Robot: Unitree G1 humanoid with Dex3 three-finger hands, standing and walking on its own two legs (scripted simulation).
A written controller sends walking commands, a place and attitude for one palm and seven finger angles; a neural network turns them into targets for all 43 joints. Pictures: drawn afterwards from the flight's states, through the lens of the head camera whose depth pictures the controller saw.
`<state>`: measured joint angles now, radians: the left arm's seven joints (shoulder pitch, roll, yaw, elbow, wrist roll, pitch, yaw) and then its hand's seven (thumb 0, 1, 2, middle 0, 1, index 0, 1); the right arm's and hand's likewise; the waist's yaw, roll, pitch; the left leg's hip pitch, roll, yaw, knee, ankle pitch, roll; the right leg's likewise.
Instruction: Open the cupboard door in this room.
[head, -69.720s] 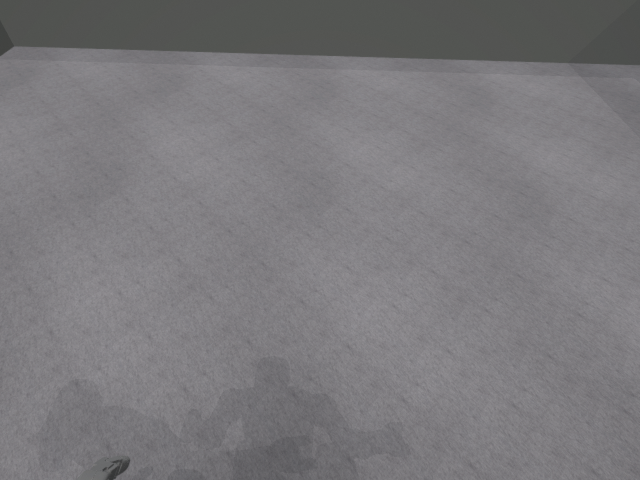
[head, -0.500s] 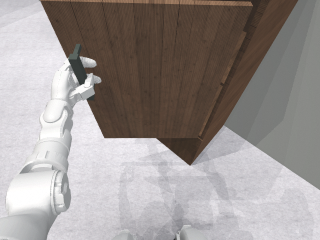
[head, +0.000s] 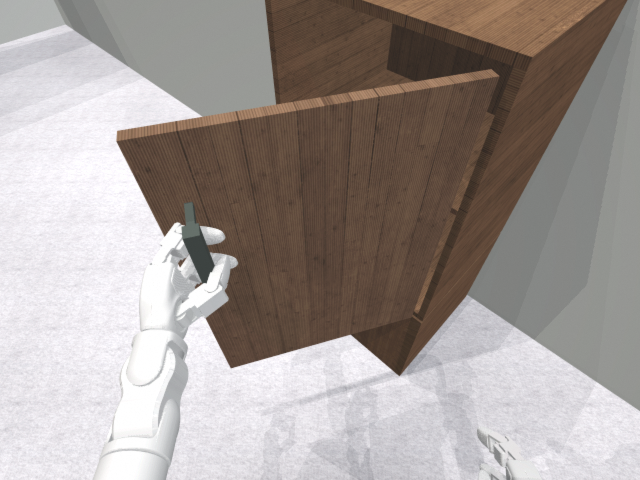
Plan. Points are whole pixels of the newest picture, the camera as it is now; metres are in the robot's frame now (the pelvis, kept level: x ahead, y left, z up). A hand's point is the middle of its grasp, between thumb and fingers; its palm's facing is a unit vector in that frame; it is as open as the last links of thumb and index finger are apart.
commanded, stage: pull the door open along its arc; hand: left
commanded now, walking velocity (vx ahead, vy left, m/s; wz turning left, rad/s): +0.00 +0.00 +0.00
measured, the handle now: (204, 256) +0.38 +0.16 +0.07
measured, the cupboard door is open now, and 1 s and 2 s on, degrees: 60 80 79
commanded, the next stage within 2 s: open thumb and fingers to let go in 0.52 s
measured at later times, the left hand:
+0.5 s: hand (271, 366) +0.23 +0.06 +0.08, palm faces +0.34 -0.94 +0.01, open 5.8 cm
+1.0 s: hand (266, 381) +0.21 +0.06 +0.09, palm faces +0.36 -0.93 +0.01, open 9.7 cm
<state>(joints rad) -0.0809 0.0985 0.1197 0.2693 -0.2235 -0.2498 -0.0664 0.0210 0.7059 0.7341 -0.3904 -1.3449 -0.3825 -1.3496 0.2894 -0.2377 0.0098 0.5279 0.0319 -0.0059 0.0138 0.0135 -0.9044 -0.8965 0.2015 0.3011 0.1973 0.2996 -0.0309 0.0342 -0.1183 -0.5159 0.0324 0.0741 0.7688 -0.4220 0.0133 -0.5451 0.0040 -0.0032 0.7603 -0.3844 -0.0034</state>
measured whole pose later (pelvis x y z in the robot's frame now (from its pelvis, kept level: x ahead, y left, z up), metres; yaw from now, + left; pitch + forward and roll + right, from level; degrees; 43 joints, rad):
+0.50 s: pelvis +0.01 -0.04 +0.00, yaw +4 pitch +4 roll +1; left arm 0.43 -0.06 -0.24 -0.21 0.03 -0.13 0.40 0.02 0.69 0.73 -0.37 -1.34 -0.40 -1.35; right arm 0.22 -0.19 0.03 0.51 -0.05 0.05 0.00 0.01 -0.90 -0.90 0.20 0.30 0.20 0.30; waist -0.01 0.05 -0.09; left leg -0.42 0.04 0.00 0.77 -0.43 -0.03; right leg -0.43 0.01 -0.08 0.78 -0.44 -0.05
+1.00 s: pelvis -0.02 -0.04 +0.00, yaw +5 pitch +3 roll +0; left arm 0.36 -0.05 -0.26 -0.17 0.04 -0.18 0.41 0.02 0.12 0.56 -0.34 -1.26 -0.35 -1.27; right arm 0.20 -0.21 0.03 0.52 -0.05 -0.03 -0.01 0.02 -0.90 -0.90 0.20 0.30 0.20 0.30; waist 0.01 0.07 -0.07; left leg -0.46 0.02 -0.03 0.80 -0.40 -0.02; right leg -0.45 0.00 -0.10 0.81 -0.42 -0.05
